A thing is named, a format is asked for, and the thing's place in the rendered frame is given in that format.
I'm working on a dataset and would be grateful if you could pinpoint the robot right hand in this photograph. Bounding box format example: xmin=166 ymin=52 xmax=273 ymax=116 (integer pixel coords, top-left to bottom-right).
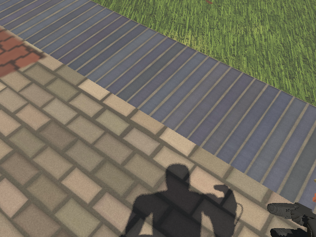
xmin=267 ymin=202 xmax=316 ymax=237

